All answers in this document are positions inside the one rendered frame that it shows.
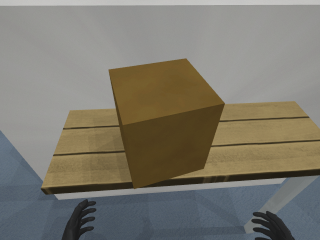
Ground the left robot hand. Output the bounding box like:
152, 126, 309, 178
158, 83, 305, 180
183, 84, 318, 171
61, 199, 97, 240

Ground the table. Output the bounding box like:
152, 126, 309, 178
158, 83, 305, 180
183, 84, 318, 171
41, 101, 320, 234

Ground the right robot hand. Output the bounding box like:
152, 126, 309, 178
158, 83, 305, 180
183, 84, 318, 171
251, 211, 295, 240

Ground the carton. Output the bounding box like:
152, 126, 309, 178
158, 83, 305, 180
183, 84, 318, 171
108, 58, 225, 189

